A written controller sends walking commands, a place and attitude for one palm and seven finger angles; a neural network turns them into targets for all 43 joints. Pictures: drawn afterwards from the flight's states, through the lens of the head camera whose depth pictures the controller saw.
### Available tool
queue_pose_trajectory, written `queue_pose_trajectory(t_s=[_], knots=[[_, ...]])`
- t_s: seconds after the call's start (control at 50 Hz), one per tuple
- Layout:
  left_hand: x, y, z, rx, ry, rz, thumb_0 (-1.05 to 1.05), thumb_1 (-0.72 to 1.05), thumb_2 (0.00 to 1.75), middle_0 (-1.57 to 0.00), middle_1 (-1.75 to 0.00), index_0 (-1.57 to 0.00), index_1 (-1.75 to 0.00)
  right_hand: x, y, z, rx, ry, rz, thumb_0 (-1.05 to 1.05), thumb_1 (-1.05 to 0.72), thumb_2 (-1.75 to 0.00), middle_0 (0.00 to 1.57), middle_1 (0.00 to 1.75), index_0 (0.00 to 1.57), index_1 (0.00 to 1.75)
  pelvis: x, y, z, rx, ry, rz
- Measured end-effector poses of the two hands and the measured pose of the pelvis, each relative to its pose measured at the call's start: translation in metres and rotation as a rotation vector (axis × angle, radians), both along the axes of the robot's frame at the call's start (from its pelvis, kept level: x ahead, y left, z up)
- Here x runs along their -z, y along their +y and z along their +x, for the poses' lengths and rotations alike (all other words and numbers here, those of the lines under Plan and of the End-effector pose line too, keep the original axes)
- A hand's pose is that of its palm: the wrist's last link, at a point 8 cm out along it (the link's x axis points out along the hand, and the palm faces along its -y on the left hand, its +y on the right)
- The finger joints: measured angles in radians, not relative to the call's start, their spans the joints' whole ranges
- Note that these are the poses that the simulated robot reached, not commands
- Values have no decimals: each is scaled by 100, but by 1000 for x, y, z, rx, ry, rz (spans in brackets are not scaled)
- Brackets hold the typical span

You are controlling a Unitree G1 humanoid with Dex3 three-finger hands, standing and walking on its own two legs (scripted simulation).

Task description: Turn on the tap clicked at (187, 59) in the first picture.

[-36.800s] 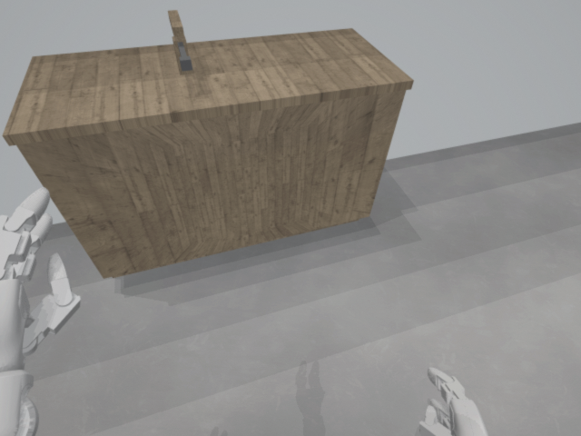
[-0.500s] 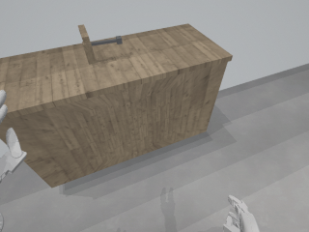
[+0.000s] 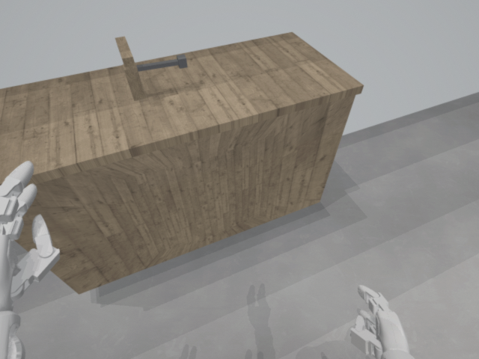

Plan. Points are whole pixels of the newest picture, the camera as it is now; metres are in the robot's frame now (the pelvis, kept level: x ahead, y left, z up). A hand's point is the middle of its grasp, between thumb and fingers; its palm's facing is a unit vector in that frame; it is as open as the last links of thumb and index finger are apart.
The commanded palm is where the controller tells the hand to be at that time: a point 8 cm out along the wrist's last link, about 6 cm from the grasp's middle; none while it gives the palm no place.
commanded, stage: stand and check the lever's angle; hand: left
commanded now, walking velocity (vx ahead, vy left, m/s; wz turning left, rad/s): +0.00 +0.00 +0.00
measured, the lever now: (182, 61) +0.88 +0.23 +0.06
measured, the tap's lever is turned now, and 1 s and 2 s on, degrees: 85 85 85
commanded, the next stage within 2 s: stand and wait in 0.22 s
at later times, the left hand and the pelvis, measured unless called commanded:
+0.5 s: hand (29, 267) +0.19 +0.27 +0.15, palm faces +0.40 -0.84 -0.36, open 7.4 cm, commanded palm +0.14 +0.30 +0.18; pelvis -0.02 +0.02 +0.00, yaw +0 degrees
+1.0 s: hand (26, 267) +0.19 +0.27 +0.16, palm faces +0.42 -0.83 -0.37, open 7.4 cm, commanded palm +0.14 +0.30 +0.18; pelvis -0.02 +0.02 +0.00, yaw +0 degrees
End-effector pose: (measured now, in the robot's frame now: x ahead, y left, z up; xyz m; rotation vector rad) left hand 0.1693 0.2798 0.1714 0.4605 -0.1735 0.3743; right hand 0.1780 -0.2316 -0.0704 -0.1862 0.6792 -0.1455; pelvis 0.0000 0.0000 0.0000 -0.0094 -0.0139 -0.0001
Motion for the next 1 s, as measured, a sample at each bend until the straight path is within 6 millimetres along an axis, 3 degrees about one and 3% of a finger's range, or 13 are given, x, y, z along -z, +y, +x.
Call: queue_pose_trajectory(t_s=[0.1, 0.3, 0.52, 0.72, 1.0], knots=[[9, 5, -6, -24, 16, -42, 1, 89, 90, -21, -30, -21, -31, 0, 4, -6, -14, 17, -17, 1, -91, -89, 20, 30, 20, 30, -1, 3, -4, -2, -5, -2], [-2, 13, -11, -18, -38, -32, 1, 89, 90, -21, -30, -20, -31, 2, 18, -24, -21, 43, -14, 1, -90, -89, 20, 30, 21, 30, -3, 11, -14, 0, -5, -6], [6, 25, -20, -17, -5, -44, 1, 89, 90, -21, -30, -20, -31, 2, 25, -40, -7, 59, -20, 1, -90, -89, 20, 30, 21, 30, -4, 21, -21, 0, -7, -6], [-2, 29, -27, -22, -45, -31, 1, 89, 90, -21, -30, -20, -31, 1, 31, -40, -18, 44, -19, 1, -90, -89, 20, 30, 21, 30, -4, 25, -25, -1, -11, -5], [1, 23, -21, -25, -20, -32, 1, 89, 90, -21, -30, -20, -31, 3, 31, -34, -29, 48, -9, 1, -90, -89, 20, 30, 21, 30, -4, 21, -22, -3, 0, -6]])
